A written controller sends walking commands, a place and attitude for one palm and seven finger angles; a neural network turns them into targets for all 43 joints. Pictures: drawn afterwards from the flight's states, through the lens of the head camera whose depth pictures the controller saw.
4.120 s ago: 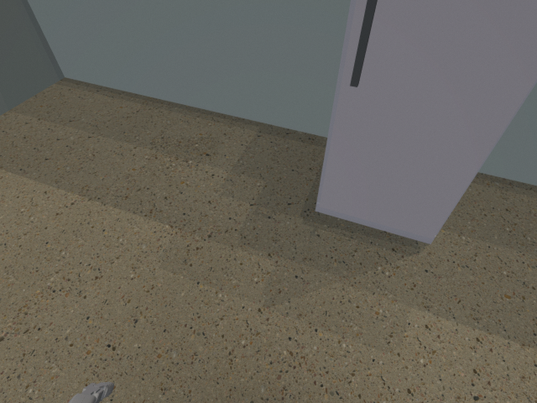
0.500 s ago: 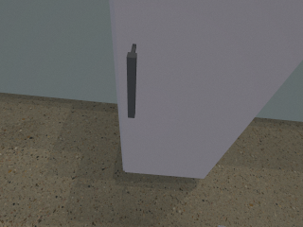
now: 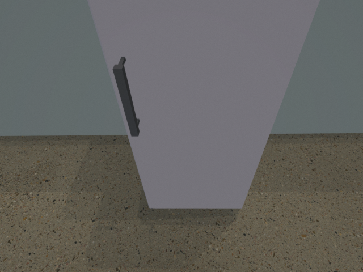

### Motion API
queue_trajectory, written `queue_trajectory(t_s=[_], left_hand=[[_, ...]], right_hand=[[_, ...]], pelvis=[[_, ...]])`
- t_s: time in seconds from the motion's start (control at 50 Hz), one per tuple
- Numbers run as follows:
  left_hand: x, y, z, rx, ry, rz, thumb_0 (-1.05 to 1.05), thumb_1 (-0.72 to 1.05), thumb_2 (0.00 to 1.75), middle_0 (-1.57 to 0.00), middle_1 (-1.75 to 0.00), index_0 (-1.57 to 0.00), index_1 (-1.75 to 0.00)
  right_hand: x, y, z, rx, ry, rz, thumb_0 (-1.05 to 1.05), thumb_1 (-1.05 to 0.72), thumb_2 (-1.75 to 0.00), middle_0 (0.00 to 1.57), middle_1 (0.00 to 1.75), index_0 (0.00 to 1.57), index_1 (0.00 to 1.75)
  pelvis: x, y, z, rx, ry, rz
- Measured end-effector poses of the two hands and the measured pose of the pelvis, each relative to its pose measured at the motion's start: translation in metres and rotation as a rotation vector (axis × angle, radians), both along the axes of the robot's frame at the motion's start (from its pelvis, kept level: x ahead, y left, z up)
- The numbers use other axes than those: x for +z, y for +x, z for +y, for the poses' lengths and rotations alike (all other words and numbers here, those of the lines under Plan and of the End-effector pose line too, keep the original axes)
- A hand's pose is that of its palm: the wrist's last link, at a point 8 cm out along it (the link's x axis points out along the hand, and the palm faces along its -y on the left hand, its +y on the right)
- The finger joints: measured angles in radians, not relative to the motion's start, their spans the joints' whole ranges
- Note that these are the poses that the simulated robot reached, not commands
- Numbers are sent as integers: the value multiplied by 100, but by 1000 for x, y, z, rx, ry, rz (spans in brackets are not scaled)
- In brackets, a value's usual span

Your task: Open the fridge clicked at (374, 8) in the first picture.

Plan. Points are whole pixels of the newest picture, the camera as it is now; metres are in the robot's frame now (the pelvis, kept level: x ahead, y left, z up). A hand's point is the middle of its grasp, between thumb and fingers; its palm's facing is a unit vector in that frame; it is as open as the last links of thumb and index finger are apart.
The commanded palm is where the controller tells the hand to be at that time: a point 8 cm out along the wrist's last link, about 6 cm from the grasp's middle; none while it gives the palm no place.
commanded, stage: come to a stop and stand still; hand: left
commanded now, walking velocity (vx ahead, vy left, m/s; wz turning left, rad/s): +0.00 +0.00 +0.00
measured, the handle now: (129, 99) +0.55 +0.18 +0.09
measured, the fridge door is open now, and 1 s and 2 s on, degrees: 0 0 0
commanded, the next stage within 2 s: look again from close up in 0.94 s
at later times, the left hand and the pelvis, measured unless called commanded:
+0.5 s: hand out of the picture -0.06 +0.16 -0.17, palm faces +0.06 -0.99 -0.16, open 7.4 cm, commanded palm none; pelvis -0.02 +0.00 +0.00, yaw +0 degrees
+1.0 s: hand out of the picture +0.01 +0.18 -0.16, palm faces +0.04 -0.97 -0.25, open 7.3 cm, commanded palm none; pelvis -0.01 +0.00 +0.00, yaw +1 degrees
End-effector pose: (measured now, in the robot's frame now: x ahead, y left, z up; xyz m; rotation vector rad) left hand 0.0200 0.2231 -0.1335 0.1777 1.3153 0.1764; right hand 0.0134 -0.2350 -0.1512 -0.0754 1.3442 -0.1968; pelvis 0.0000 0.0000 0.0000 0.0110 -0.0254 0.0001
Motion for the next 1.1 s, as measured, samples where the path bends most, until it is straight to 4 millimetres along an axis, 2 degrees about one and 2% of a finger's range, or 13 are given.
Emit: queue_trajectory(t_s=[0.12,0.22,0.3,0.42,0.56,0.66,0.84,0.96,1.1], left_hand=[[-14,-11,3,32,-32,-8,2,94,90,-20,-30,-20,-30],[-15,-31,4,54,-53,31,1,93,90,-20,-30,-20,-30],[-13,-49,0,53,-61,75,1,93,90,-20,-30,-20,-30],[-9,-72,-10,60,-69,129,1,92,90,-20,-30,-20,-30],[-11,-85,-22,55,-78,155,1,91,90,-20,-30,-20,-30],[-12,-79,-16,42,-67,134,1,91,90,-20,-30,-20,-30],[-1,-41,1,24,-5,43,1,91,90,-20,-30,-20,-30],[4,-23,4,13,17,13,1,92,90,-20,-30,-20,-30],[3,-17,-1,10,15,18,1,93,90,-20,-30,-20,-30]], right_hand=[[1,-51,9,22,-24,121,0,-92,-90,20,30,20,30],[11,-73,26,41,-11,161,1,-91,-90,20,30,20,30],[9,-74,35,39,14,148,1,-91,-90,20,30,20,30],[4,-61,40,45,43,106,1,-91,-90,20,30,20,30],[2,-51,35,57,34,78,1,-92,-90,20,30,20,30],[-3,-43,30,66,22,19,1,-92,-90,20,30,20,30],[-9,-32,38,80,63,-15,1,-92,-90,20,30,20,30],[-10,-36,36,83,72,16,1,-92,-90,20,30,20,30],[-8,-44,22,80,52,66,1,-91,-90,20,30,20,30]], pelvis=[[-6,-13,1,27,-46,32],[2,-21,1,19,-17,17],[4,-23,3,15,-11,3],[4,-24,3,9,-7,-1],[2,-24,2,4,-13,7],[-3,-21,7,13,-9,7],[-1,-10,6,15,3,-3],[-1,-8,1,14,6,-4],[0,-6,-6,14,8,-3]])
